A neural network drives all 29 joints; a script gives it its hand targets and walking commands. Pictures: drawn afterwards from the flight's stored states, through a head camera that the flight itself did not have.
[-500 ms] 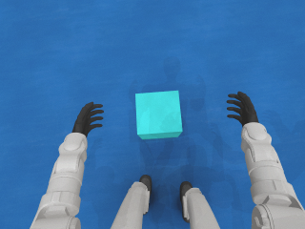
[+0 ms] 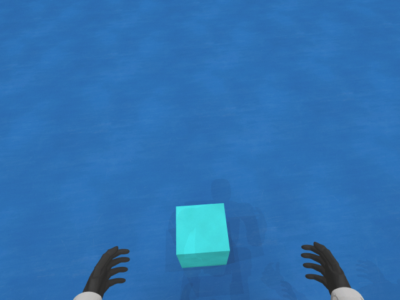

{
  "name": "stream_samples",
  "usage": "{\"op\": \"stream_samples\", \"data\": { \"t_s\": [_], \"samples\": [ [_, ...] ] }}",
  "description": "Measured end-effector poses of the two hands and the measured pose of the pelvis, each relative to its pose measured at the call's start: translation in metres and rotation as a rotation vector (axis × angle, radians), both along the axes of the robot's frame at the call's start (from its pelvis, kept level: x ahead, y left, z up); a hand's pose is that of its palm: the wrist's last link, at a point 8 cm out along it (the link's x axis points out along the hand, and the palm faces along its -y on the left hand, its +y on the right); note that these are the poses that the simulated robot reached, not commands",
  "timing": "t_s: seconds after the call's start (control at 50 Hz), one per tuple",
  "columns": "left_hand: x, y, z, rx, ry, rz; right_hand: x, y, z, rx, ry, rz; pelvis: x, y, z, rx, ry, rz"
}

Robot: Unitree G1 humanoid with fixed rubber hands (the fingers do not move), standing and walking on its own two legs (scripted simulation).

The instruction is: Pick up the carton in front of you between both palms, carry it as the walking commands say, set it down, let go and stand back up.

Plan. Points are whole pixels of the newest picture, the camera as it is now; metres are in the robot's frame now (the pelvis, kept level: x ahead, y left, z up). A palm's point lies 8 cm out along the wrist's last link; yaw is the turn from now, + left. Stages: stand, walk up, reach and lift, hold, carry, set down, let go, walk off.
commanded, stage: let go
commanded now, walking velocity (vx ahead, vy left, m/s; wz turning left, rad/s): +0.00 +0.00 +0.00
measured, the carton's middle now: (202, 236) +0.44 +0.05 -0.65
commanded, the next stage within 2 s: stand in 0.48 s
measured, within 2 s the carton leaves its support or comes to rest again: neither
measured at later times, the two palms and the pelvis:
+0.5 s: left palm (91, 289) +0.16 +0.24 -0.07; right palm out of the picture +0.14 -0.23 -0.07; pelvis +0.00 +0.00 +0.00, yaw +0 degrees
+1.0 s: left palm (71, 291) +0.15 +0.30 -0.10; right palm out of the picture +0.14 -0.28 -0.07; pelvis +0.01 +0.02 +0.00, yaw -1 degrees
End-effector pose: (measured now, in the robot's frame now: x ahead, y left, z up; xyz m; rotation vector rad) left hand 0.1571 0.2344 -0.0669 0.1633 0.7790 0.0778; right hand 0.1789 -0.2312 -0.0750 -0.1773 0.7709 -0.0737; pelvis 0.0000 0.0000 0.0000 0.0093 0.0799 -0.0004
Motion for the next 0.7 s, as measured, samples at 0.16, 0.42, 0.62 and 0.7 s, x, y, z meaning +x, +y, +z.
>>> {"op": "stream_samples", "data": {
  "t_s": [0.16, 0.42, 0.62, 0.7],
  "samples": [
    [0.008, -0.008, 0.003, 0.001, -0.004, -0.037, -0.024, -0.010, 0.011, 0.004, 0.016, -0.015, -0.001, -0.006, 0.001, 0.003, -0.109, -0.005],
    [0.003, 0.000, 0.004, 0.029, 0.017, -0.005, -0.033, -0.003, 0.007, -0.006, 0.030, -0.020, -0.003, -0.001, -0.002, 0.002, -0.166, 0.002],
    [-0.009, 0.044, -0.013, 0.143, 0.047, 0.022, -0.044, -0.028, -0.001, -0.166, 0.098, -0.022, -0.002, 0.007, -0.006, -0.009, -0.111, -0.003],
    [-0.013, 0.058, -0.020, 0.161, 0.081, 0.026, -0.044, -0.045, 0.004, -0.216, 0.115, -0.047, 0.002, 0.010, -0.006, -0.012, -0.093, -0.008]
  ]
}}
